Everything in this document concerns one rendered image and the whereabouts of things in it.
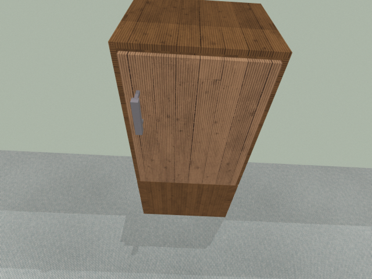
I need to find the handle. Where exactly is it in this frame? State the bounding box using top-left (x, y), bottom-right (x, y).
top-left (130, 90), bottom-right (144, 135)

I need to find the cupboard door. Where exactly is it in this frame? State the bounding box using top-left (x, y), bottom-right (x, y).
top-left (117, 51), bottom-right (283, 185)

